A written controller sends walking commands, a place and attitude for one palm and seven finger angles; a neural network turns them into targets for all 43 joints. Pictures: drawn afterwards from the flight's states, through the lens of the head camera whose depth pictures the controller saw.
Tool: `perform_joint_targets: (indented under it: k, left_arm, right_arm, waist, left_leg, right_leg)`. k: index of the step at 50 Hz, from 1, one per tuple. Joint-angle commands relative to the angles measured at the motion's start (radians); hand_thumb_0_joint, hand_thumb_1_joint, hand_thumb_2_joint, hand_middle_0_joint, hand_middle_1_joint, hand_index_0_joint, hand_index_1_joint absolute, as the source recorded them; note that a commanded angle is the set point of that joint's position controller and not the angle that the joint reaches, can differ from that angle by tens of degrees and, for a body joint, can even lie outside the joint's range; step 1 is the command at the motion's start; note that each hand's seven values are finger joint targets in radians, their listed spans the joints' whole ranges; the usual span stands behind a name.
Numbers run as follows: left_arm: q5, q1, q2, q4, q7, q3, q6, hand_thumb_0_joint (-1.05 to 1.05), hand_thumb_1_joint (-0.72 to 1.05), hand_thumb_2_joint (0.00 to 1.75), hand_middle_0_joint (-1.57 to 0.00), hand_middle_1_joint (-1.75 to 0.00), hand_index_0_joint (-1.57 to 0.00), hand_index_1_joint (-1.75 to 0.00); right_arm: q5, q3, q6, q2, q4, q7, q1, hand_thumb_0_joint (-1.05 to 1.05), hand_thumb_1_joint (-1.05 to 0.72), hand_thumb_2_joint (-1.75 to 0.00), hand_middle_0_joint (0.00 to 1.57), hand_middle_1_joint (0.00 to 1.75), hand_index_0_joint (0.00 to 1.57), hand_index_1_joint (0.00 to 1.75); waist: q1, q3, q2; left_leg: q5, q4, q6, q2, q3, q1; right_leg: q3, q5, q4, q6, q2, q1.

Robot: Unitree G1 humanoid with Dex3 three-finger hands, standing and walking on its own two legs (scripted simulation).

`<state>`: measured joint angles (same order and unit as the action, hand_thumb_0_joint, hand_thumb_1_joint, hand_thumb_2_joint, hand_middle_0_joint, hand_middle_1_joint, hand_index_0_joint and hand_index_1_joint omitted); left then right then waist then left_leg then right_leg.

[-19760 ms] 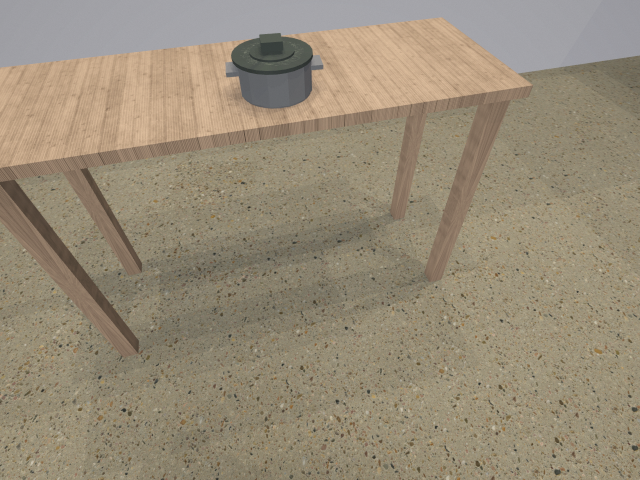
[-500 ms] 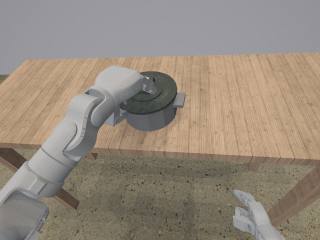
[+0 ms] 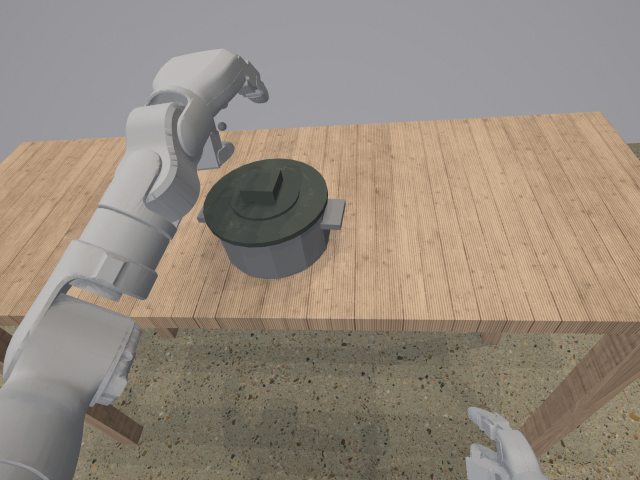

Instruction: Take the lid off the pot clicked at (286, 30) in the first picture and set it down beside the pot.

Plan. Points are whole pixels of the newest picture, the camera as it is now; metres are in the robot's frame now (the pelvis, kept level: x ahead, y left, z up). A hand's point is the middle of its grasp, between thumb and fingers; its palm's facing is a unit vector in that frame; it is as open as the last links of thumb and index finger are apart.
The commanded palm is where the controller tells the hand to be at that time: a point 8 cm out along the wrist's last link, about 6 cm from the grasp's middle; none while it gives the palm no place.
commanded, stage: move the open hand above the knob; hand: left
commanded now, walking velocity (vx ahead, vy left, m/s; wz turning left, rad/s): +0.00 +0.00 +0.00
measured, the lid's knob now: (262, 185) +0.46 +0.09 +0.15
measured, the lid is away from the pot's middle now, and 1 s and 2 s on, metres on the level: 0.00 0.00 0.00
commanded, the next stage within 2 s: none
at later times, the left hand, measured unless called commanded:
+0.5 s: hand (244, 176) +0.42 +0.10 +0.19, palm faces -0.12 +0.05 -0.99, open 10.2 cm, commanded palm +0.41 +0.11 +0.28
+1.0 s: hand (240, 139) +0.45 +0.10 +0.22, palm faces -0.06 -0.09 -0.99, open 10.2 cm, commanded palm +0.40 +0.10 +0.28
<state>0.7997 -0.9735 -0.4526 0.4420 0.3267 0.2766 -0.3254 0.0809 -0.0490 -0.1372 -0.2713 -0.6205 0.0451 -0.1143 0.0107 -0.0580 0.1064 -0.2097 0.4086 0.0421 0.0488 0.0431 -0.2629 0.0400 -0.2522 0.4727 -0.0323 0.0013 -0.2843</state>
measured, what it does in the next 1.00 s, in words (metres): stands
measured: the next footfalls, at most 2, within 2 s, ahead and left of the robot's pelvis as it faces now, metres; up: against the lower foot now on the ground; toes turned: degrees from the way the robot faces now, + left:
none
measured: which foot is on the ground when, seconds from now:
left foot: down 0.00-1.00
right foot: down 0.00-1.00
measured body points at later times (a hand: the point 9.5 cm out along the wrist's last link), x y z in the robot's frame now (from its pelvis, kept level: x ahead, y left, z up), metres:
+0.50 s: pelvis +0.00 +0.01 +0.00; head +0.02 -0.04 +0.45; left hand +0.42 +0.09 +0.25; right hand +0.19 -0.22 -0.11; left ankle +0.00 +0.09 -0.74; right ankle -0.01 -0.09 -0.74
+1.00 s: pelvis +0.01 +0.02 +0.00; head +0.02 -0.03 +0.45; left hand +0.45 +0.10 +0.28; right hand +0.17 -0.21 -0.12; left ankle +0.00 +0.09 -0.74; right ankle -0.01 -0.09 -0.74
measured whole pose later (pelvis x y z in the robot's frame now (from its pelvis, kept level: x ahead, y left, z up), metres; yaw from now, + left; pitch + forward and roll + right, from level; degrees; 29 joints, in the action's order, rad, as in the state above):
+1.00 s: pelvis +0.01 +0.02 +0.00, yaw +0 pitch +4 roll +1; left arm 0.83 -0.98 -0.37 0.47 0.34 0.33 -0.37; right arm 0.08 -0.04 -0.17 -0.26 -0.61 0.07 -0.15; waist 0.01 -0.07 0.10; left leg -0.21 0.40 0.06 0.07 0.06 -0.26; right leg 0.03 -0.26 0.47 -0.01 0.02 -0.29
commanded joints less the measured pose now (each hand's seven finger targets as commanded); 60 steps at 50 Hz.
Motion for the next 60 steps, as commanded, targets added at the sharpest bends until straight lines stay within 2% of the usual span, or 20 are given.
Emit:
perform_joint_targets:
  k: [1, 2, 5, 7, 12, 14, 17, 21, 23, 29, 32, 34, 38, 40, 44, 48, 49, 54, 57, 60]
  left_arm:
    - [0.031, -0.231, 0.106, -0.228, 0.039, 0.128, -0.016, 0.0, -0.39, 1.64, -0.86, -0.08, -0.86, -0.08]
    - [0.021, -0.312, 0.042, -0.339, 0.036, 0.084, -0.002, 0.0, -0.39, 1.64, -0.86, -0.08, -0.86, -0.08]
    - [0.092, -0.747, -0.402, -0.509, 0.007, -0.195, 0.013, 0.0, -0.39, 1.64, -0.86, -0.08, -0.86, -0.08]
    - [0.061, -0.829, -0.475, -0.475, -0.02, -0.263, 0.026, 0.0, -0.39, 1.64, -0.86, -0.08, -0.86, -0.08]
    - [-0.003, -0.171, -0.137, 0.099, -0.004, -0.127, -0.017, 0.0, -0.39, 1.64, -0.86, -0.08, -0.86, -0.08]
    - [0.007, -0.04, -0.033, 0.047, 0.03, -0.029, -0.017, 0.0, -0.39, 1.64, -0.86, -0.08, -0.86, -0.08]
    - [0.019, -0.181, 0.064, -0.244, 0.058, 0.084, -0.013, 0.0, -0.39, 1.64, -0.86, -0.08, -0.86, -0.08]
    - [0.075, -0.821, -0.292, -0.53, 0.022, -0.087, 0.012, 0.0, -0.39, 1.64, -0.86, -0.08, -0.86, -0.08]
    - [0.075, -0.928, -0.41, -0.501, -0.02, -0.179, 0.028, 0.0, -0.39, 1.64, -0.86, -0.08, -0.86, -0.08]
    - [0.023, -0.242, -0.009, 0.139, 0.004, -0.008, -0.039, 0.0, -0.39, 1.64, -0.86, -0.08, -0.86, -0.08]
    - [0.018, -0.204, 0.157, -0.025, 0.034, 0.127, -0.027, 0.0, -0.39, 1.64, -0.86, -0.08, -0.86, -0.08]
    - [0.053, -0.418, 0.097, -0.268, 0.047, 0.137, -0.013, 0.0, -0.39, 1.64, -0.86, -0.08, -0.86, -0.08]
    - [0.088, -0.915, -0.36, -0.474, -0.017, -0.162, 0.028, 0.0, -0.39, 1.64, -0.86, -0.08, -0.86, -0.08]
    - [0.074, -0.82, -0.335, -0.251, -0.041, -0.181, 0.005, 0.0, -0.39, 1.64, -0.86, -0.08, -0.86, -0.08]
    - [0.036, -0.337, -0.094, 0.102, -0.03, -0.084, -0.018, 0.0, -0.39, 1.64, -0.86, -0.08, -0.86, -0.08]
    - [0.027, -0.144, 0.161, -0.134, 0.02, 0.115, -0.016, 0.0, -0.39, 1.64, -0.86, -0.08, -0.86, -0.08]
    - [0.04, -0.231, 0.139, -0.268, 0.027, 0.12, -0.015, 0.0, -0.39, 1.64, -0.86, -0.08, -0.86, -0.08]
    - [0.092, -0.864, -0.297, -0.558, -0.047, -0.116, 0.018, 0.0, -0.39, 1.64, -0.86, -0.08, -0.86, -0.08]
    - [0.031, -0.65, -0.274, -0.301, -0.073, -0.168, 0.009, 0.0, -0.39, 1.64, -0.86, -0.08, -0.86, -0.08]
    - [0.023, -0.291, -0.132, 0.025, -0.046, -0.105, -0.024, 0.0, -0.39, 1.64, -0.86, -0.08, -0.86, -0.08]
  right_arm:
    - [0.024, 0.048, -0.002, -0.09, 0.214, 0.039, 0.191, 0.0, -0.9, -0.9, 0.2, 0.3, 0.2, 0.3]
    - [0.023, 0.057, -0.002, -0.09, 0.225, 0.039, 0.184, 0.0, -0.9, -0.9, 0.2, 0.3, 0.2, 0.3]
    - [-0.002, 0.046, 0.047, -0.079, 0.198, -0.005, 0.151, 0.0, -0.9, -0.9, 0.2, 0.3, 0.2, 0.3]
    - [-0.011, 0.046, 0.085, -0.084, 0.149, -0.021, 0.096, 0.0, -0.9, -0.9, 0.2, 0.3, 0.2, 0.3]
    - [-0.003, 0.035, 0.055, -0.096, 0.115, -0.013, 0.073, 0.0, -0.9, -0.9, 0.2, 0.3, 0.2, 0.3]
    - [0.011, 0.029, 0.037, -0.102, 0.171, 0.0, 0.129, 0.0, -0.9, -0.9, 0.2, 0.3, 0.2, 0.3]
    - [0.026, 0.05, 0.004, -0.092, 0.234, 0.025, 0.195, 0.0, -0.9, -0.9, 0.2, 0.3, 0.2, 0.3]
    - [0.015, 0.045, 0.055, -0.071, 0.201, -0.011, 0.16, 0.0, -0.9, -0.9, 0.2, 0.3, 0.2, 0.3]
    - [0.001, 0.045, 0.108, -0.069, 0.148, -0.028, 0.105, 0.0, -0.9, -0.9, 0.2, 0.3, 0.2, 0.3]
    - [0.004, 0.034, 0.053, -0.094, 0.104, -0.009, 0.079, 0.0, -0.9, -0.9, 0.2, 0.3, 0.2, 0.3]
    - [0.02, 0.049, 0.013, -0.098, 0.175, 0.024, 0.138, 0.0, -0.9, -0.9, 0.2, 0.3, 0.2, 0.3]
    - [0.019, 0.05, 0.006, -0.077, 0.213, 0.033, 0.19, 0.0, -0.9, -0.9, 0.2, 0.3, 0.2, 0.3]
    - [-0.008, 0.047, 0.075, -0.075, 0.164, -0.007, 0.113, 0.0, -0.9, -0.9, 0.2, 0.3, 0.2, 0.3]
    - [-0.011, 0.033, 0.094, -0.066, 0.108, -0.027, 0.069, 0.0, -0.9, -0.9, 0.2, 0.3, 0.2, 0.3]
    - [-0.014, 0.025, 0.048, -0.084, 0.103, -0.016, 0.081, 0.0, -0.9, -0.9, 0.2, 0.3, 0.2, 0.3]
    - [0.014, 0.048, -0.006, -0.086, 0.207, 0.044, 0.172, 0.0, -0.9, -0.9, 0.2, 0.3, 0.2, 0.3]
    - [0.016, 0.055, -0.014, -0.079, 0.231, 0.051, 0.196, 0.0, -0.9, -0.9, 0.2, 0.3, 0.2, 0.3]
    - [0.0, 0.051, 0.057, -0.064, 0.178, 0.008, 0.139, 0.0, -0.9, -0.9, 0.2, 0.3, 0.2, 0.3]
    - [-0.007, 0.042, 0.072, -0.08, 0.116, -0.009, 0.07, 0.0, -0.9, -0.9, 0.2, 0.3, 0.2, 0.3]
    - [-0.008, 0.021, 0.028, -0.083, 0.099, -0.008, 0.101, 0.0, -0.9, -0.9, 0.2, 0.3, 0.2, 0.3]
  waist:
    - [0.024, -0.292, -0.194]
    - [0.031, -0.36, -0.202]
    - [0.005, -0.57, -0.109]
    - [0.007, -0.566, -0.054]
    - [-0.027, -0.216, -0.258]
    - [-0.031, -0.201, -0.282]
    - [0.013, -0.295, -0.22]
    - [0.036, -0.485, -0.057]
    - [0.029, -0.554, 0.007]
    - [-0.001, -0.204, -0.25]
    - [0.022, -0.227, -0.207]
    - [0.029, -0.358, -0.149]
    - [0.02, -0.581, -0.051]
    - [0.012, -0.46, -0.139]
    - [-0.025, -0.232, -0.243]
    - [-0.01, -0.306, -0.198]
    - [-0.002, -0.364, -0.172]
    - [0.021, -0.552, -0.042]
    - [0.006, -0.439, -0.1]
    - [-0.025, -0.211, -0.29]
  left_leg:
    - [0.217, 0.024, 0.014, -0.004, -0.005, 0.085]
    - [0.262, 0.043, 0.028, -0.002, -0.02, 0.125]
    - [0.346, 0.038, 0.043, 0.015, -0.046, 0.187]
    - [0.377, 0.037, 0.039, 0.008, -0.065, 0.188]
    - [0.276, -0.019, 0.002, -0.009, -0.017, 0.03]
    - [0.225, -0.021, -0.004, -0.011, 0.007, 0.008]
    - [0.255, 0.02, 0.023, -0.007, 0.0, 0.092]
    - [0.276, 0.019, 0.042, 0.011, -0.054, 0.23]
    - [0.306, 0.028, 0.035, 0.005, -0.083, 0.265]
    - [0.199, -0.031, -0.005, -0.012, -0.034, 0.056]
    - [0.211, 0.0, 0.005, -0.013, -0.034, 0.099]
    - [0.252, 0.016, 0.019, -0.008, -0.049, 0.176]
    - [0.352, 0.021, 0.029, 0.0, -0.097, 0.272]
    - [0.341, -0.008, 0.02, -0.008, -0.084, 0.207]
    - [0.269, -0.046, -0.007, -0.021, -0.039, 0.065]
    - [0.36, 0.0, 0.0, -0.031, -0.029, 0.148]
    - [0.383, 0.021, 0.011, -0.029, -0.039, 0.182]
    - [0.393, 0.025, 0.026, -0.017, -0.091, 0.286]
    - [0.378, 0.004, 0.012, -0.017, -0.076, 0.215]
    - [0.24, -0.041, -0.004, -0.023, -0.027, 0.052]
  right_leg:
    - [-0.008, 0.335, -0.031, 0.004, 0.019, 0.112]
    - [-0.017, 0.384, -0.022, 0.0, 0.02, 0.152]
    - [-0.07, 0.503, 0.016, -0.002, 0.017, 0.313]
    - [-0.07, 0.543, 0.015, -0.008, 0.019, 0.321]
    - [-0.023, 0.429, -0.031, 0.003, 0.018, 0.19]
    - [-0.014, 0.386, -0.034, 0.015, 0.022, 0.177]
    - [-0.019, 0.394, -0.033, 0.004, 0.029, 0.157]
    - [-0.049, 0.377, -0.01, -0.005, 0.007, 0.198]
    - [-0.055, 0.389, 0.003, -0.014, -0.004, 0.206]
    - [0.005, 0.283, -0.04, -0.003, 0.009, 0.089]
    - [0.01, 0.276, -0.036, -0.01, 0.015, 0.058]
    - [0.003, 0.29, -0.021, -0.012, 0.011, 0.094]
    - [-0.04, 0.399, 0.004, -0.021, -0.004, 0.223]
    - [-0.024, 0.395, -0.004, -0.02, -0.009, 0.21]
    - [0.002, 0.323, -0.026, -0.013, 0.006, 0.13]
    - [0.014, 0.351, -0.019, -0.011, 0.011, 0.105]
    - [0.009, 0.36, -0.012, -0.013, 0.011, 0.116]
    - [-0.032, 0.397, 0.009, -0.025, -0.01, 0.198]
    - [-0.018, 0.396, -0.011, -0.026, -0.008, 0.187]
    - [-0.005, 0.322, -0.039, -0.007, 0.009, 0.141]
